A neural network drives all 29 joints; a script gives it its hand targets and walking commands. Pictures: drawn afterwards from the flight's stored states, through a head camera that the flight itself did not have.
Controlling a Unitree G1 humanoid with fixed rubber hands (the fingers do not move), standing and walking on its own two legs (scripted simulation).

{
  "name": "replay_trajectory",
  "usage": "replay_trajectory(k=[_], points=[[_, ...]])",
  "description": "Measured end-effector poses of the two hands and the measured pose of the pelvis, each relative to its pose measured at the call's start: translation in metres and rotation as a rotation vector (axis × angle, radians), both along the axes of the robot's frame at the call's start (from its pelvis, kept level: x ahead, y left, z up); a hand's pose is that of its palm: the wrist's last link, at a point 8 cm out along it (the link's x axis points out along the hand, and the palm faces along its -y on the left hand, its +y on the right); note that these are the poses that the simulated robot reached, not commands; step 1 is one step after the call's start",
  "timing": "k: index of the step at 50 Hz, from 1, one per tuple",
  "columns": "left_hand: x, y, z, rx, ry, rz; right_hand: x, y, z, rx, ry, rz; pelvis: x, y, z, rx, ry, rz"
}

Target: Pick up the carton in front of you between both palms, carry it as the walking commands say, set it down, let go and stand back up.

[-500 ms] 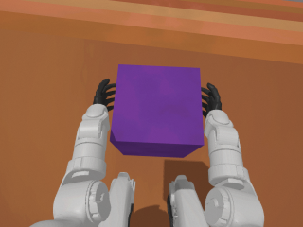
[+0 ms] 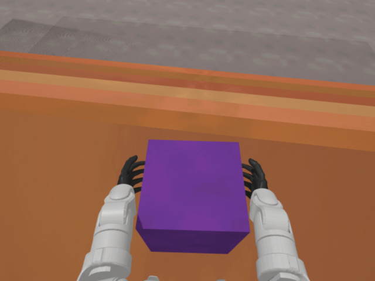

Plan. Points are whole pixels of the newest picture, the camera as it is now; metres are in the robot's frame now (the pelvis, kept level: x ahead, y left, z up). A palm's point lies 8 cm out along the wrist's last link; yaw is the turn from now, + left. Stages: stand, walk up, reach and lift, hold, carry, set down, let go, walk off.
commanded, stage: reach and lift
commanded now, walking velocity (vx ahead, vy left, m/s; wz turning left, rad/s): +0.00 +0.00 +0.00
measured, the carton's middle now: (191, 201) +0.33 +0.00 -0.08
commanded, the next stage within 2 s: hold in 1.30 s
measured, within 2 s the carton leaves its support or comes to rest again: neither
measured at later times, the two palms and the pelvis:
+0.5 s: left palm (116, 185) +0.30 +0.15 +0.07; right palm (273, 189) +0.30 -0.15 +0.07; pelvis +0.00 +0.00 +0.05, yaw +0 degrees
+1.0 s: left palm (116, 176) +0.31 +0.15 +0.08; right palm (273, 181) +0.31 -0.15 +0.08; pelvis +0.02 +0.00 +0.05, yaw +0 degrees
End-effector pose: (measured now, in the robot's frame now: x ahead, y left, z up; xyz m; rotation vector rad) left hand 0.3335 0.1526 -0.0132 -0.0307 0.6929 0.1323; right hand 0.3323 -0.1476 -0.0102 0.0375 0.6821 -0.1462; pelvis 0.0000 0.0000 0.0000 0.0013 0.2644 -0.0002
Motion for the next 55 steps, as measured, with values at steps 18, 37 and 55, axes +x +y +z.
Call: replay_trajectory(k=[18, 37, 55], points=[[-0.028, -0.003, 0.085, 0.031, -0.026, -0.018, -0.026, -0.003, 0.084, -0.029, -0.025, 0.031, 0.011, 0.000, 0.046, 0.000, -0.305, 0.000], [-0.025, 0.001, 0.088, 0.022, -0.019, -0.014, -0.023, 0.001, 0.088, -0.026, -0.017, 0.029, 0.006, 0.004, 0.048, -0.001, -0.344, -0.005], [-0.022, -0.002, 0.095, 0.057, -0.010, -0.038, -0.020, -0.002, 0.094, -0.059, -0.008, 0.056, 0.024, 0.001, 0.053, 0.001, -0.353, -0.006]])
